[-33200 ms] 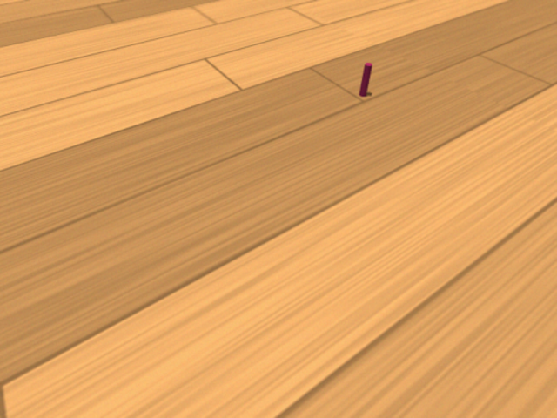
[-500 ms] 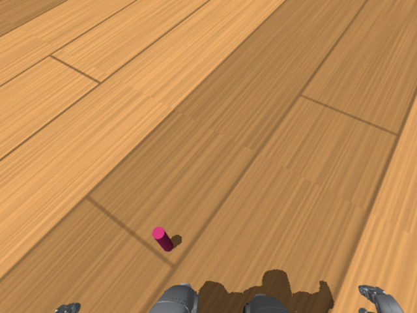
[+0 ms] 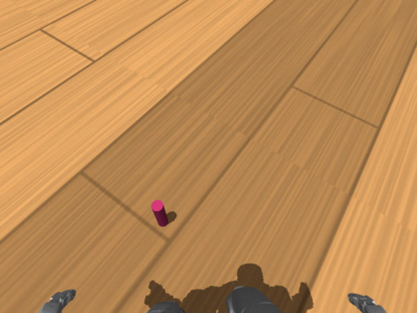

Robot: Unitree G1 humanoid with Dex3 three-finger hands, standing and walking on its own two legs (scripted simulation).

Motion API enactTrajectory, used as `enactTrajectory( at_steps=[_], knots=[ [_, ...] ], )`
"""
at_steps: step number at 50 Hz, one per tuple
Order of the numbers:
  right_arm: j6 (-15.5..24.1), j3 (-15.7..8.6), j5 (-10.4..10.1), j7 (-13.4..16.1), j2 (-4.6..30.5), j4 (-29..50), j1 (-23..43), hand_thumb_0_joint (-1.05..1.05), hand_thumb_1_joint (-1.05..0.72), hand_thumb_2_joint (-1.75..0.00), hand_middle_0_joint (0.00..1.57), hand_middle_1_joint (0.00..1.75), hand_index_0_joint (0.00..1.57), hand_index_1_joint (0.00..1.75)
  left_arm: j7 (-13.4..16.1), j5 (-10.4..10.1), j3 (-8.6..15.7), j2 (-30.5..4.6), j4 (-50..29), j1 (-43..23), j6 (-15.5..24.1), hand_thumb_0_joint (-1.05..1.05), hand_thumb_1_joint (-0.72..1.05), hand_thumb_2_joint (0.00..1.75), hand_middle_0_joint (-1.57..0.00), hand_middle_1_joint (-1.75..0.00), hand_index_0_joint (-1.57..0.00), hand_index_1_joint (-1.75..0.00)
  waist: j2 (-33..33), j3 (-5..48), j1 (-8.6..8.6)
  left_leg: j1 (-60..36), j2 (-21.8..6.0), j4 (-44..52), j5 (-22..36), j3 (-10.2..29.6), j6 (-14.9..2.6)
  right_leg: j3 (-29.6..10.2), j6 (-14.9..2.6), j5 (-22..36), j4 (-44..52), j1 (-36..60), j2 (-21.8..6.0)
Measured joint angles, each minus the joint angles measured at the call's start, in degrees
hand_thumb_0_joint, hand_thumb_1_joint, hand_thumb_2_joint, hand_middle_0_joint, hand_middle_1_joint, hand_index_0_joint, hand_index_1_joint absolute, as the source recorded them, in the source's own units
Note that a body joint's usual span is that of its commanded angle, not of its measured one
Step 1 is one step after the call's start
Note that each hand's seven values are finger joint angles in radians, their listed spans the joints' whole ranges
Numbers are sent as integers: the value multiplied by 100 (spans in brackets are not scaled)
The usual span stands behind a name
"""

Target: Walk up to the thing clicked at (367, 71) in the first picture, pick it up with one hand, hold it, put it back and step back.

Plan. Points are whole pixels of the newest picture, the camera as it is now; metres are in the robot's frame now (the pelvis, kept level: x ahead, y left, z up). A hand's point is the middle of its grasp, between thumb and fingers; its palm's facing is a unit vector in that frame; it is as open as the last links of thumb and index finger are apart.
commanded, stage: step back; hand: left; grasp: from the side
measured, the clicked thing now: (160, 214) +0.50 +0.20 -0.66
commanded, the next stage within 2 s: none
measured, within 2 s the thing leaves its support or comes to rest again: neither
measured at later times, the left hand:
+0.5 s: hand out of the picture +0.02 +0.27 -0.15, palm faces +0.00 -0.92 -0.38, open 7.4 cm
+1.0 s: hand out of the picture -0.22 +0.24 -0.15, palm faces -0.09 -0.91 -0.40, open 7.4 cm
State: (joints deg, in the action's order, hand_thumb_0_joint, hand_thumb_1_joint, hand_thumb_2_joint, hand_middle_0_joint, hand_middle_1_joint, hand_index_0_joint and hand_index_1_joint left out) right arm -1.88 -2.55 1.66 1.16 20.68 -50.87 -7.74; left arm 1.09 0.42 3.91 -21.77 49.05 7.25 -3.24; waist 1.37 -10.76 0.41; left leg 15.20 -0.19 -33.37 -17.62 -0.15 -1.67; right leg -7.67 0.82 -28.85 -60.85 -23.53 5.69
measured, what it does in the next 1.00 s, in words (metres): walks backwards: right foot, then left foot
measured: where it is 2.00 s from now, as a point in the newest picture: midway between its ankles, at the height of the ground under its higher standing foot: outside the picture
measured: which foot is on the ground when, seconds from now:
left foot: down 0.00-0.14, up 0.16-0.44, down 0.46-0.96, up 0.98-1.00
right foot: up 0.00-0.08, down 0.10-0.50, up 0.52-0.90, down 0.92-1.00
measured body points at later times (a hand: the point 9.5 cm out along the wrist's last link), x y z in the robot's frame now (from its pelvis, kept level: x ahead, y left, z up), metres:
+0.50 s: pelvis -0.13 +0.01 -0.02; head -0.06 +0.02 +0.43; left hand +0.02 +0.32 -0.12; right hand -0.03 -0.31 -0.13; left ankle -0.13 +0.12 -0.74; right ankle -0.03 -0.12 -0.73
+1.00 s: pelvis -0.29 -0.02 -0.02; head -0.26 -0.04 +0.43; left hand -0.22 +0.29 -0.13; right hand -0.19 -0.35 -0.13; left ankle -0.16 +0.12 -0.71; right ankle -0.31 -0.14 -0.73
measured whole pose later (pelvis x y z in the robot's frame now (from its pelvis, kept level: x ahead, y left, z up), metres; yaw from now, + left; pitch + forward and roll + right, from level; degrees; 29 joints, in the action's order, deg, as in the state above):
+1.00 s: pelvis -0.29 -0.02 -0.02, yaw -6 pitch -4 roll +0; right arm -3.7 -3.8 1.1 1.3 23.4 -47.7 -6.2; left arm -1.5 2.3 4.0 -20.4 49.8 14.0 -3.4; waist -2.8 -9.1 1.9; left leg 29.4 -0.5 -48.7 -23.5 4.9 0.1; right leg -2.3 -0.5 -22.7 -40.8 -14.4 1.0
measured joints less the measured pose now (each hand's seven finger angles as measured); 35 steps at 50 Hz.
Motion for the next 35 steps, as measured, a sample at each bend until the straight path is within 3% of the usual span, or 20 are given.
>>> enactTrajectory(
  at_steps=[3, 5, 7, 8, 11, 15, 18, 21, 23, 25, 27, 29, 32, 35],
  knots=[
    [16, -1, -39, 7, 59, 169, 154, 0, -90, -89, 21, 30, 21, 30, -25, 17, 1, 17, 16, 103, 52, 1, 90, 90, -20, -30, -21, -30, -64, -73, 26, 163, -28, -272, -59, -154, 29, 228, 7, 172, 1214, 444, -258],
    [-16, 10, -83, -14, 104, 240, 239, 0, -90, -89, 20, 30, 21, 30, -43, 45, 14, 28, 36, 170, 114, 1, 90, 90, -20, -30, -21, -30, -112, -81, 52, 317, -56, -601, -182, -257, 79, 369, -77, 733, 2217, 795, -378],
    [-74, -23, -153, -15, 213, 194, 340, 0, -90, -89, 20, 30, 21, 30, -45, 95, 3, 210, 148, 113, 149, 1, 90, 90, -20, -30, -21, -30, -540, -203, -57, 382, -275, -890, -251, -45, 100, 586, -184, 907, 2417, 973, -160],
    [-115, -24, -186, -12, 216, 163, 333, 0, -90, -89, 20, 30, 21, 30, -69, 101, -30, 256, 139, 140, 159, 1, 90, 90, -20, -30, -21, -30, -626, -151, -80, 463, -215, -1058, -329, 127, 66, 638, -213, 933, 2421, 954, -138],
    [-211, 12, -203, -2, 97, 96, 310, 0, -90, -89, 20, 30, 21, 30, -107, 125, -66, 231, -8, 242, 183, 1, 90, 90, -20, -30, -21, -30, -377, 8, 113, 785, 351, -2448, -1320, 450, 108, 387, -271, 1043, 2380, 763, -339],
    [-134, 69, -226, 1, 133, 133, 163, 0, -90, -89, 20, 30, 21, 30, -65, 104, -54, 233, -205, 180, 152, 1, 90, 90, -20, -30, -21, -30, -281, 111, 122, 900, 661, -3304, -1301, 825, 172, 341, -230, 1397, 2693, 603, -505],
    [-99, 77, -210, 36, 232, 132, 54, 0, -90, -89, 20, 30, 21, 30, -33, 124, -64, 232, -412, 75, 150, 1, 90, 90, -21, -30, -21, -30, -335, 102, 100, 672, 537, -2814, -1225, 834, 253, 414, -184, 1571, 2740, 425, -519],
    [-79, 38, -164, 54, 289, 101, -30, 0, -90, -89, 20, 30, 21, 30, -20, 126, -70, 209, -595, -50, 129, 1, 90, 90, -20, -30, -21, -30, -363, 25, 38, 304, 317, -1694, -1149, 605, 281, 557, -112, 1645, 2601, 238, -548],
    [-41, 9, -118, 40, 284, 76, -89, 0, -90, -89, 20, 30, 21, 30, -34, 96, -84, 149, -675, -116, 87, 1, 90, 90, -20, -30, -21, -30, -315, -18, -16, -4, 202, -763, -783, 395, 229, 650, -50, 1629, 2378, 86, -591],
    [-14, -18, -46, 21, 118, -14, -59, 0, -90, -89, 20, 30, 21, 30, -47, 58, -58, 5, -651, -188, 17, 0, 90, 90, -20, -30, -21, -30, 79, -172, 44, -164, 389, -459, -310, 166, 88, 462, 2, 1614, 2120, -6, -772],
    [-10, 25, 35, -61, 13, 1, -132, 0, -90, -89, 20, 30, 21, 30, -27, 44, -20, -28, -517, -111, -64, 0, 90, 90, -20, -30, -21, -30, 229, -94, 66, -123, 373, -461, -245, 60, 15, 131, -93, 721, 1597, -182, -536],
    [15, 45, 68, -108, -13, 18, -237, 0, -90, -89, 20, 30, 21, 30, -14, 64, -5, -3, -337, -36, -136, 1, 90, 90, -20, -30, -21, -30, 96, 35, -88, -35, 199, -411, -129, 227, -19, -20, -131, 27, 530, -357, -100],
    [18, 61, 107, -92, -68, 8, -297, 0, -90, -89, 21, 30, 21, 30, -48, 14, 41, -56, -275, 141, -126, 1, 90, 90, -20, -30, -21, -30, 120, 199, -26, 16, 38, -6, 225, 205, 16, -262, -176, 123, -681, -502, 228],
    [63, 32, 67, -71, -66, 89, -228, 1, -90, -89, 21, 30, 21, 30, -81, 27, 101, -127, -254, 312, -86, 1, 90, 90, -20, -30, -21, -30, 181, 209, 58, 151, -31, 223, 508, 123, 43, -402, -55, 325, -1060, -344, 228]
  ],
)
